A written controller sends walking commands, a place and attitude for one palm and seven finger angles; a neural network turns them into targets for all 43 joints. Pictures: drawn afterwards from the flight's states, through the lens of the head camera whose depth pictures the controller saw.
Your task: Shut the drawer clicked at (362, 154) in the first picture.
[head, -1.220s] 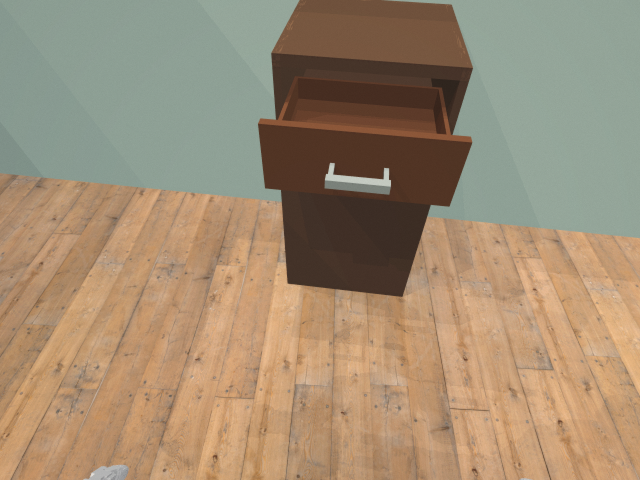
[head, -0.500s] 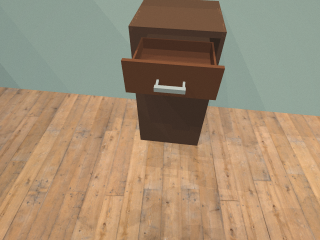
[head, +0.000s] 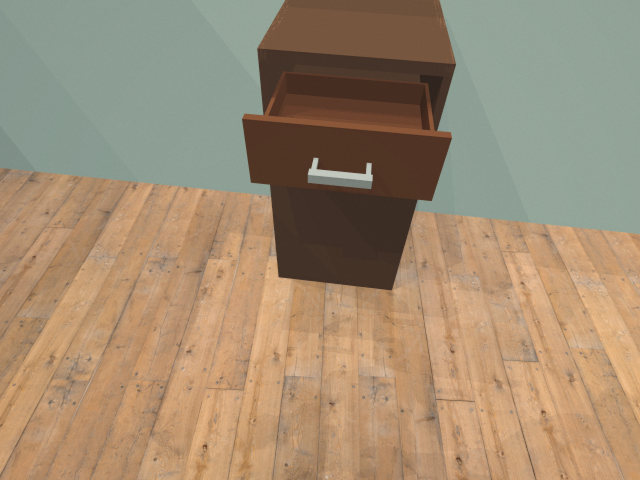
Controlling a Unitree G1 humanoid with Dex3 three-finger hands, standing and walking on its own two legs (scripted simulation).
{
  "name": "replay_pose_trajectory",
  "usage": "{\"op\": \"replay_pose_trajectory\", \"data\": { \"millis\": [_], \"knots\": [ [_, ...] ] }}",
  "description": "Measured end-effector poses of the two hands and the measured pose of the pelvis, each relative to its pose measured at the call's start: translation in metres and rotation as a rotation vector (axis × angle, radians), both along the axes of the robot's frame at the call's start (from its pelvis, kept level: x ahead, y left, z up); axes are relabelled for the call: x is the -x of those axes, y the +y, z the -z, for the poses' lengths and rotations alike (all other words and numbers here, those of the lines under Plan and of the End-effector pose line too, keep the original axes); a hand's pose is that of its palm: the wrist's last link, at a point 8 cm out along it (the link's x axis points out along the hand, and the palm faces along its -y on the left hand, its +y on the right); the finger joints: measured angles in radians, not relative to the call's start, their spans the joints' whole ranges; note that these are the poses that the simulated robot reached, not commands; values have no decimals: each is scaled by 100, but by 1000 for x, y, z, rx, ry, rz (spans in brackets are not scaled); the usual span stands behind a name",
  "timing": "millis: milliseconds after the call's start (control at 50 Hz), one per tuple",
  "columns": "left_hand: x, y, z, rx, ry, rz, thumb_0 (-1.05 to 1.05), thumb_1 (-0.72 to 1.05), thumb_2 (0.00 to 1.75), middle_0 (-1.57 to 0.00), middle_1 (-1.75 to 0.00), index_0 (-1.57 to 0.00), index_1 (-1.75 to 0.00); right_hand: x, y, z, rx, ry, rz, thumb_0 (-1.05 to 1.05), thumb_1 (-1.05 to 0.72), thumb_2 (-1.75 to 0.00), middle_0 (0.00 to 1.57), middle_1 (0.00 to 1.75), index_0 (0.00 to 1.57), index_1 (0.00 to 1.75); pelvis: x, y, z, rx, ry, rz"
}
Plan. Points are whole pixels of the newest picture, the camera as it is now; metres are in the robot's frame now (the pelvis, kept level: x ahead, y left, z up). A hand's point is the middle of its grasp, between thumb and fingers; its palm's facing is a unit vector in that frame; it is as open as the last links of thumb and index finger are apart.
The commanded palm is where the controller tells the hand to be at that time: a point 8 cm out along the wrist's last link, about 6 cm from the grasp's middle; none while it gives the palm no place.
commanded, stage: look at it before walking up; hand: left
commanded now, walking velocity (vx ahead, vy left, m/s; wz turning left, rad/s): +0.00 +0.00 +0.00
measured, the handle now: (341, 172) +0.67 +0.00 -0.01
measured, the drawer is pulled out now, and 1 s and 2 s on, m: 0.25 0.25 0.25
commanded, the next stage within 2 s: take the last steps up to it in 0.24 s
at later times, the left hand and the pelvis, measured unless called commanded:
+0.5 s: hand out of the picture +0.07 +0.23 -0.17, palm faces -0.02 -0.96 -0.29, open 7.4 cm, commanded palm none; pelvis +0.02 +0.00 +0.00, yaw -1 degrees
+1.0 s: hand out of the picture +0.08 +0.06 -0.18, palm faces -0.03 -0.99 -0.13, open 7.4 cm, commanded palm none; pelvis +0.12 -0.09 +0.00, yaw -6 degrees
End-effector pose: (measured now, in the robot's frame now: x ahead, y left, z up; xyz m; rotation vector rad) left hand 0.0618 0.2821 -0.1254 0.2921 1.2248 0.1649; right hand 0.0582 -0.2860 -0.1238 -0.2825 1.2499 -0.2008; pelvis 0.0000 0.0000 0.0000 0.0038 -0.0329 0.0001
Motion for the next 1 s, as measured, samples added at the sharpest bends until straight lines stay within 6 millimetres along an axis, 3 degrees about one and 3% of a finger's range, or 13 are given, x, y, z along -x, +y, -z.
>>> {"op": "replay_pose_trajectory", "data": {
  "millis": [460, 620, 720, 780, 860, 1000],
  "knots": [
    [-4, 3, 2, -1, 5, -23, 1, 91, 90, -21, -30, -20, -30, -22, 13, 0, -10, -38, -13, 0, -91, -90, 21, 30, 20, 30, -11, 4, 0, -2, -5, 6],
    [7, -35, 18, 67, 128, -14, 1, 91, 90, -20, -30, -20, -30, 11, 19, 18, -79, 10, 98, 0, -91, -90, 21, 30, 20, 30, -32, -16, 7, -24, 3, 72],
    [-12, -76, 22, 94, 135, 0, 1, 91, 90, -20, -30, -20, -30, 44, -4, 34, -102, 124, 179, 0, -90, -90, 21, 30, 20, 30, -50, -46, 14, -22, 3, 104],
    [-19, -100, 29, 94, 105, -20, 1, 91, 90, -20, -30, -20, -30, 50, -23, 44, -103, 198, 194, 0, -91, -90, 21, 30, 20, 30, -62, -64, 23, -2, 1, 91],
    [-14, -129, 27, 117, 134, -62, 1, 91, 90, -20, -30, -20, -30, 23, -41, 33, -96, 186, 186, 1, -91, -90, 20, 30, 20, 30, -81, -78, 14, 6, 0, 87],
    [-20, -167, 25, 175, 229, -54, 1, 91, 90, -21, -30, -20, -30, -68, -49, 17, -103, 7, 179, 1, -91, -90, 20, 30, 19, 30, -119, -91, 5, 19, 18, 103]
  ]
}}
